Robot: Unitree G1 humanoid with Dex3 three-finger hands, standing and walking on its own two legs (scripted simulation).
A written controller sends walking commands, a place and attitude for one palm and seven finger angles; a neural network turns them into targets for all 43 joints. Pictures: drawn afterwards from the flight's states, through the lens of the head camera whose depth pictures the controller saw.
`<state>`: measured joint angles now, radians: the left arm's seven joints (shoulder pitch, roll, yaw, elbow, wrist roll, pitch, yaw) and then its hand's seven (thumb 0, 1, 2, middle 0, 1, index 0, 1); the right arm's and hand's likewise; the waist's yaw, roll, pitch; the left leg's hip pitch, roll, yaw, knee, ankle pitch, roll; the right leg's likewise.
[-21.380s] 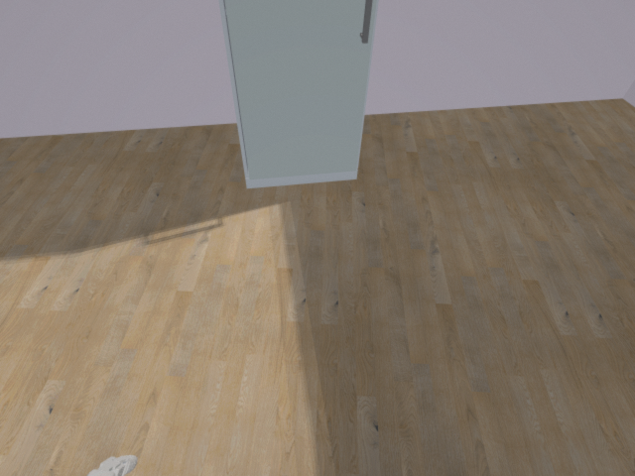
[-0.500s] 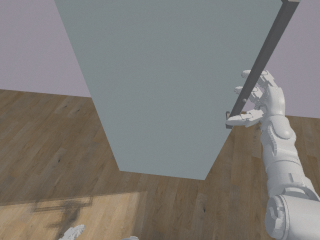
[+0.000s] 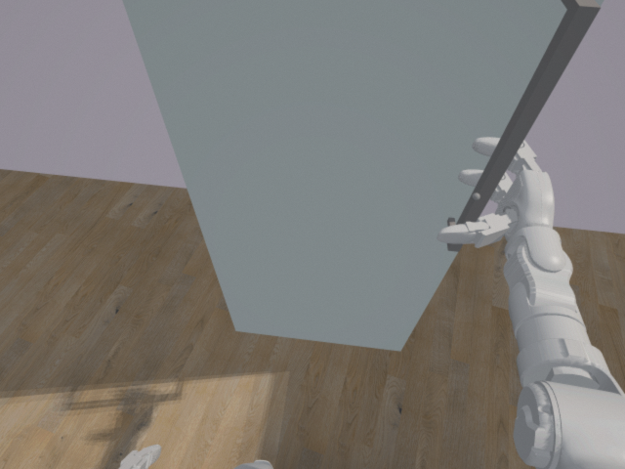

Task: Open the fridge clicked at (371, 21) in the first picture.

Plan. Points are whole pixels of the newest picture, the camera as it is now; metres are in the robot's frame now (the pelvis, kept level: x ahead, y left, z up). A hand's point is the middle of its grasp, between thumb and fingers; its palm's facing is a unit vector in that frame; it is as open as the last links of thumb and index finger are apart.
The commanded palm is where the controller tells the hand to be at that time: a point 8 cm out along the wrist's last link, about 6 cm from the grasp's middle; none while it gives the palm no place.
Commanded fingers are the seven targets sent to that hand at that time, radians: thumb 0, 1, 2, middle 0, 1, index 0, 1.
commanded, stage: slide the fingers in behind the handle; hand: right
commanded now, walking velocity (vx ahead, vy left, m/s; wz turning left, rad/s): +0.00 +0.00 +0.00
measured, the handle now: (496, 151) +0.51 -0.17 +0.15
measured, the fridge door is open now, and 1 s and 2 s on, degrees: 0 0 0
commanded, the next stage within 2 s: grip the handle and tug to test in 0.50 s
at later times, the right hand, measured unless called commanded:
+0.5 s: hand (475, 196) +0.45 -0.15 +0.12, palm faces +0.00 +1.00 -0.01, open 14.1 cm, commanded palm +0.42 -0.19 +0.12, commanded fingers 0.00 0.50 -0.30 0.30 1.20 0.30 1.20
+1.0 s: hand (474, 195) +0.45 -0.15 +0.12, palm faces -0.01 +1.00 -0.01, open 10.3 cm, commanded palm +0.42 -0.19 +0.12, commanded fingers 0.00 -0.48 -0.72 0.41 1.34 0.41 1.34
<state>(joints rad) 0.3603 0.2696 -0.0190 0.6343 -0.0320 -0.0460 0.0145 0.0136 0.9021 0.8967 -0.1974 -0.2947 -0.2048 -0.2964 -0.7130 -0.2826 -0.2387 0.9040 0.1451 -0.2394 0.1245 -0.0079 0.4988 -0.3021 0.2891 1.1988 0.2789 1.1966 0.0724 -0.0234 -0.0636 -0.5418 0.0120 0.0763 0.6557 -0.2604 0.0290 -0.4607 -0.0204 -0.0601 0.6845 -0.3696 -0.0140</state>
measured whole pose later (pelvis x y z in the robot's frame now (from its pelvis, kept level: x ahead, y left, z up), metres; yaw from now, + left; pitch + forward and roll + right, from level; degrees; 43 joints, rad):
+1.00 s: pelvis +0.00 -0.01 +0.00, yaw +0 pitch +9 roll +0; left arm 0.36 0.27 -0.02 0.65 -0.03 -0.05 0.01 0.01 0.90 0.90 -0.20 -0.29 -0.20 -0.30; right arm -0.74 -0.28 -0.23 0.94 0.14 -0.26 0.12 0.00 -0.04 -0.53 0.35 1.28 0.34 1.27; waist 0.07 -0.02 -0.07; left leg -0.56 0.02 0.07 0.66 -0.26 0.02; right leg -0.48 -0.01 -0.06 0.69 -0.38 -0.02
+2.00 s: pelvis +0.03 -0.01 +0.00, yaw +1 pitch +9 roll +0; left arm 0.35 0.26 -0.01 0.61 -0.03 -0.04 0.00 0.01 0.90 0.90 -0.20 -0.29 -0.20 -0.30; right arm -0.55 -0.24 -0.21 0.68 0.16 -0.17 0.11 0.02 -0.79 -0.80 0.34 1.40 0.34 1.40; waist 0.05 -0.04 -0.09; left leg -0.49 0.00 0.06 0.62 -0.28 0.02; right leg -0.40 -0.02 -0.07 0.63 -0.39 -0.02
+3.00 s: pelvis -0.03 +0.02 +0.02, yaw -2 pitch +0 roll -1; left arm 0.16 0.18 -0.06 0.54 0.01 0.09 0.08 0.02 0.90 0.90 -0.20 -0.29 -0.21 -0.30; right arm 0.03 -0.15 0.05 -0.03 0.04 -0.06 -0.10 0.00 -0.69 -0.73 0.40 1.35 0.35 1.39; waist 0.03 -0.05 0.03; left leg -0.34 0.02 0.10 0.52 -0.18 0.04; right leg -0.25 0.00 -0.03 0.49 -0.24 0.01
